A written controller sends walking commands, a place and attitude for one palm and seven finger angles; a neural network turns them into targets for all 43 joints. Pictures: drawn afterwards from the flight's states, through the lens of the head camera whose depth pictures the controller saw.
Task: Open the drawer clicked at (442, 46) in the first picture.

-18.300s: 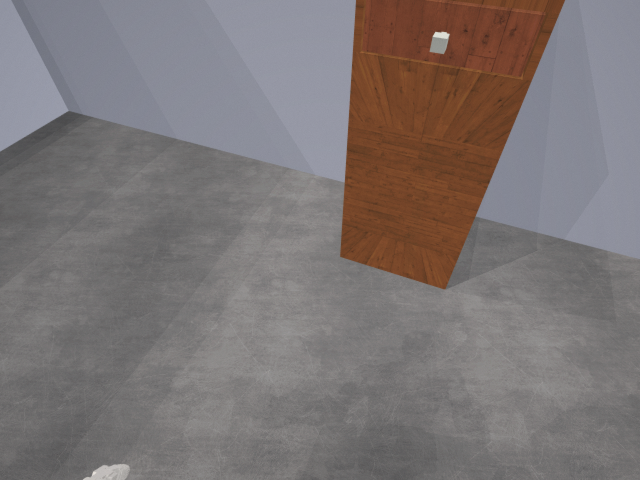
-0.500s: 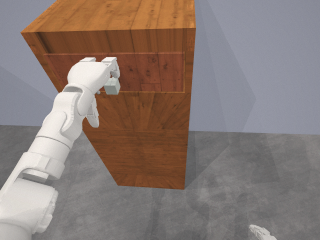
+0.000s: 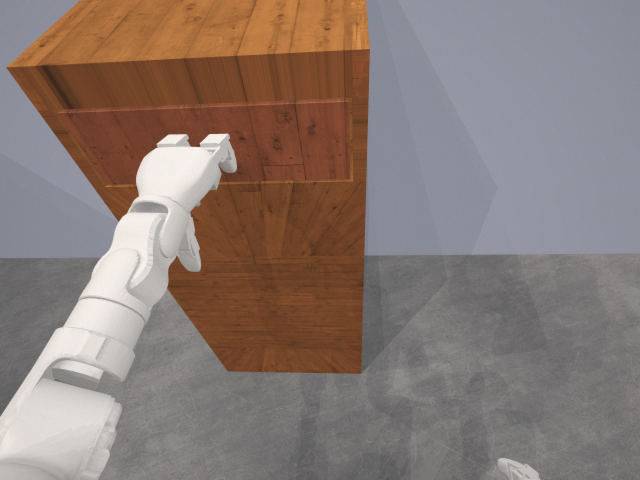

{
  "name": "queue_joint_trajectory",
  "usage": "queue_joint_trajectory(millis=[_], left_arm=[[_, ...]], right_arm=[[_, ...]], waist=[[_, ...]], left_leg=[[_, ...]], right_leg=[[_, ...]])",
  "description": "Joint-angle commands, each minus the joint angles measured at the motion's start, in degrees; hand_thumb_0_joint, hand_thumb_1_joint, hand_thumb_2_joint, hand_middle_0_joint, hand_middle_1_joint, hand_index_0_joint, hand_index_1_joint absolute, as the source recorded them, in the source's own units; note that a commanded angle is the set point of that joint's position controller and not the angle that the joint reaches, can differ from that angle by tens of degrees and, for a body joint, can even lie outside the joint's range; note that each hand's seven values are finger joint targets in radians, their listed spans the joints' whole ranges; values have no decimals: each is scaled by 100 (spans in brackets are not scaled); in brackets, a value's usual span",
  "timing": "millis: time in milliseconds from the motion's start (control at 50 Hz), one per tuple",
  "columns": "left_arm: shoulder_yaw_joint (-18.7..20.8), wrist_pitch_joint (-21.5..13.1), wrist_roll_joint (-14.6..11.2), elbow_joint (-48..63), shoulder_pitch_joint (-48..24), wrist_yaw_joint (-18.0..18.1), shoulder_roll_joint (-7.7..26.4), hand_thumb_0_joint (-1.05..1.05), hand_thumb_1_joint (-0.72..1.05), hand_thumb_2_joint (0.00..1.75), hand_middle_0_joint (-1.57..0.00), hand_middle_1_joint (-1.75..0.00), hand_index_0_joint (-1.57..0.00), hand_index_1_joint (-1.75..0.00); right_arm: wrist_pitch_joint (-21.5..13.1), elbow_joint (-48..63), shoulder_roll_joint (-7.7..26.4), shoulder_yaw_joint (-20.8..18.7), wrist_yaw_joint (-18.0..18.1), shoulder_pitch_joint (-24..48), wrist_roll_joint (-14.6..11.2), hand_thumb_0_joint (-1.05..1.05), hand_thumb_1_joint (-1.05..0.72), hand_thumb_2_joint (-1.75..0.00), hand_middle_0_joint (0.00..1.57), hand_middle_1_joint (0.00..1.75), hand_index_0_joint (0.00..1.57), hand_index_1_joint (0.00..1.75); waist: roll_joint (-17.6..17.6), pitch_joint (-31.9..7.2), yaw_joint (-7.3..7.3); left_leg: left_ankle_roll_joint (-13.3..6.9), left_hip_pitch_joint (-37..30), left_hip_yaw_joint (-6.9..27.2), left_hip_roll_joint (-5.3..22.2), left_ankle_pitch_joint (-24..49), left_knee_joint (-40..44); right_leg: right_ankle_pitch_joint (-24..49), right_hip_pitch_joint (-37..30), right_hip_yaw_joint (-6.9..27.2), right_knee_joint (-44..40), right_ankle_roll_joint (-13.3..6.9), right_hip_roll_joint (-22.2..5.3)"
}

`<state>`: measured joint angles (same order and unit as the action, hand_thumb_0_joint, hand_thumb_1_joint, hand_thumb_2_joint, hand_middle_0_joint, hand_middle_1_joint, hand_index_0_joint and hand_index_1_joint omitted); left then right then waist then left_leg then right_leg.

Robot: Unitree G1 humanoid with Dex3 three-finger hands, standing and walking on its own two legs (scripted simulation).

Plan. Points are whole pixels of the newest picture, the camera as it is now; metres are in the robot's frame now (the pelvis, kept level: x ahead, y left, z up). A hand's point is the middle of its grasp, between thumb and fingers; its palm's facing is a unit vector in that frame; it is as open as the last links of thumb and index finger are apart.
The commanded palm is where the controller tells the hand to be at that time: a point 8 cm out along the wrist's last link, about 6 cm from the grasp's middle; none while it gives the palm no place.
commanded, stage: lower the fingers behind the handle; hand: left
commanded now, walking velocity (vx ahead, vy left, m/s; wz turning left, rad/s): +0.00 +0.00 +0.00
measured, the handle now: (207, 164) +0.48 +0.19 +0.13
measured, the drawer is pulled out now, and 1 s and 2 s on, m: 0.00 0.00 0.00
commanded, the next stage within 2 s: close the thumb around the handle in 0.30 s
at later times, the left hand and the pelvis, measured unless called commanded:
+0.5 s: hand (194, 205) +0.42 +0.19 +0.12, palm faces +0.02 -0.04 -1.00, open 13.7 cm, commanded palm +0.39 +0.21 +0.18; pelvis +0.00 -0.01 +0.00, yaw +0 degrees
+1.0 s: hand (195, 207) +0.42 +0.19 +0.12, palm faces +0.01 -0.04 -1.00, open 6.6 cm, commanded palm +0.40 +0.21 +0.18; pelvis +0.00 +0.00 +0.00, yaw -1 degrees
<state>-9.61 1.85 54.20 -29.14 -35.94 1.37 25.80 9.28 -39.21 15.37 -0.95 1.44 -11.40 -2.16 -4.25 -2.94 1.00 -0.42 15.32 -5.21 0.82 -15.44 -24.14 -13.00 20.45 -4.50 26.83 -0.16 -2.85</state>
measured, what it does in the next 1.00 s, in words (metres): stands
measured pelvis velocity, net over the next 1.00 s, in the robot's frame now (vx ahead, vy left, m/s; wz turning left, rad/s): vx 0.00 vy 0.00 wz -0.01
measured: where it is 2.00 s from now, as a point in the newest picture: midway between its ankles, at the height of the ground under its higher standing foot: outside the picture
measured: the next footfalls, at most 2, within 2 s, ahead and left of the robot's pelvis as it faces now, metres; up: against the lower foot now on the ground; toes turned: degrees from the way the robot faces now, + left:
none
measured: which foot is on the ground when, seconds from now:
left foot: down 0.00-1.00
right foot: down 0.00-1.00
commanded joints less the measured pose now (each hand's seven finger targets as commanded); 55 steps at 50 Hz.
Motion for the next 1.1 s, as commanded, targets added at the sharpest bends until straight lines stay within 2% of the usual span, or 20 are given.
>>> queue_joint_trajectory(millis=[0, 40, 120, 180, 300, 380, 400, 440, 500, 540, 620, 680, 720, 780, 840, 880, 920, 980, 1020, 1080], left_arm=[[898, 18, 2, 1163, -2338, 198, 1489, 0, -50, 30, -30, -120, -30, -120], [695, 62, -38, 925, -2283, 139, 1247, 0, -50, 30, -30, -120, -30, -120], [753, -10, 8, 1045, -2493, 122, 1394, 0, -50, 30, -30, -120, -30, -120], [885, -18, 13, 840, -2424, 102, 1528, 0, -50, 30, -30, -120, -30, -120], [813, -139, -18, 1034, -2532, 113, 1454, 0, -50, 30, -30, -120, -30, -120], [918, -157, -33, 1117, -2325, 130, 1507, 0, -50, 30, -30, -120, -30, -120], [1043, -160, -40, 1118, -2236, 143, 1618, 0, -44, 32, -30, -121, -30, -121], [877, -121, -51, 1006, -2269, 133, 1447, 0, -33, 37, -31, -122, -31, -122], [1015, -119, -17, 1088, -2316, 161, 1647, 0, -16, 44, -32, -124, -32, -124], [1099, -100, -8, 918, -2243, 172, 1715, 0, -5, 49, -33, -125, -33, -125], [902, -103, -3, 889, -2407, 163, 1534, 0, 17, 59, -35, -127, -35, -127], [1138, -106, -7, 906, -2279, 183, 1784, 0, 34, 66, -36, -129, -36, -129], [978, -110, -26, 848, -2333, 172, 1591, 0, 45, 71, -37, -130, -37, -130], [1190, -117, -17, 821, -2181, 177, 1791, 0, 62, 78, -38, -132, -38, -132], [1077, -130, -15, 854, -2293, 181, 1702, 0, 79, 85, -39, -134, -39, -134], [1221, -114, 23, 740, -2201, 188, 1862, 0, 90, 90, -40, -135, -40, -135], [1008, -117, 7, 835, -2301, 200, 1624, 0, 90, 90, -40, -135, -40, -135], [1170, -166, -5, 1055, -2332, 235, 1784, 0, 90, 90, -40, -135, -40, -135], [1045, -206, 8, 979, -2658, 293, 1707, 0, 90, 90, -40, -135, -40, -135], [1160, -222, 33, 913, -2675, 364, 1833, 0, 90, 90, -40, -135, -40, -135]], right_arm=[[-229, 737, 676, -199, 60, 306, 23, 0, -90, -90, 20, 30, 20, 30], [-210, 721, 674, -178, 78, 346, -5, 0, -90, -90, 20, 30, 20, 30], [-225, 746, 685, -183, 108, 333, -2, 0, -90, -90, 20, 30, 20, 30], [-218, 731, 715, -185, 134, 309, -1, 0, -90, -90, 20, 30, 20, 30], [-232, 770, 673, -186, 119, 319, 10, 0, -90, -90, 20, 30, 20, 30], [-228, 781, 689, -207, 95, 316, 27, 0, -90, -90, 20, 30, 20, 30], [-237, 778, 683, -207, 89, 337, 21, 0, -90, -90, 20, 30, 20, 30], [-230, 765, 678, -188, 101, 365, 4, 0, -90, -90, 20, 30, 20, 30], [-240, 763, 686, -188, 118, 367, 16, 0, -90, -90, 20, 30, 20, 30], [-236, 722, 688, -183, 139, 342, 18, 0, -90, -90, 20, 30, 20, 30], [-243, 714, 688, -174, 142, 344, -2, 0, -90, -90, 20, 30, 20, 30], [-241, 732, 724, -189, 130, 313, 23, 0, -90, -90, 20, 30, 20, 30], [-239, 737, 691, -169, 137, 339, 3, 0, -90, -90, 20, 30, 20, 30], [-235, 759, 722, -195, 141, 319, 15, 0, -90, -90, 20, 30, 20, 30], [-246, 750, 699, -179, 152, 331, 12, 0, -90, -90, 20, 30, 20, 30], [-230, 742, 733, -179, 157, 315, 13, 0, -90, -90, 20, 30, 20, 30], [-244, 759, 686, -178, 142, 337, 4, 0, -90, -90, 20, 30, 20, 30], [-251, 776, 715, -199, 140, 314, 23, 0, -90, -90, 20, 30, 20, 30], [-276, 701, 695, -190, 172, 291, 8, 0, -90, -90, 20, 30, 20, 30], [-302, 686, 708, -197, 193, 252, 19, 0, -90, -90, 20, 30, 20, 30]], waist=[[465, -2191, 111], [576, -1799, 37], [480, -1966, 42], [671, -1901, 46], [460, -2024, 63], [549, -2114, 97], [543, -2031, 132], [604, -1814, 77], [539, -2052, 119], [574, -1950, 119], [505, -1851, 56], [528, -2087, 143], [584, -1860, 90], [672, -1987, 149], [542, -1910, 132], [627, -1929, 155], [458, -1869, 133], [483, -2058, 155], [473, -1931, 40], [432, -2066, 95]], left_leg=[[-149, -370, 194, -173, 2434, 71], [-155, -287, 169, -162, 2152, 111], [-167, -362, 182, -169, 2163, 95], [-168, -263, 160, -180, 2039, 113], [-165, -300, 158, -194, 2160, 79], [-160, -317, 150, -192, 2323, 61], [-164, -244, 148, -185, 2269, 80], [-167, -194, 130, -194, 2082, 108], [-174, -226, 131, -200, 2125, 108], [-169, -181, 126, -195, 2056, 123], [-156, -226, 144, -180, 2018, 140], [-152, -250, 142, -185, 2097, 135], [-158, -157, 147, -178, 2032, 166], [-163, -188, 136, -170, 2065, 161], [-160, -157, 116, -170, 1981, 180], [-149, -140, 125, -166, 1996, 196], [-144, -186, 136, -158, 2002, 199], [-145, -310, 146, -164, 2080, 185], [-157, -266, 161, -167, 1975, 167], [-147, -324, 176, -173, 2027, 164]], right_leg=[[2190, -1695, 246, 6, -188, 238], [1985, -1474, 218, -61, -172, 243], [1971, -1511, 240, -51, -182, 234], [1926, -1586, 257, -89, -163, 220], [2087, -1619, 269, -44, -163, 204], [2273, -1736, 278, -29, -162, 208], [2244, -1735, 271, -25, -160, 208], [2103, -1611, 269, -78, -147, 208], [2128, -1754, 302, -61, -149, 194], [2060, -1713, 293, -77, -149, 204], [1920, -1549, 253, -91, -160, 218], [1986, -1745, 295, -87, -167, 211], [1963, -1640, 258, -91, -159, 209], [1953, -1731, 284, -100, -155, 214], [1905, -1670, 293, -110, -151, 206], [1871, -1715, 284, -119, -157, 212], [1817, -1586, 259, -107, -170, 218], [1825, -1644, 278, -121, -173, 236], [1769, -1516, 271, -130, -162, 236], [1753, -1566, 278, -126, -172, 240]])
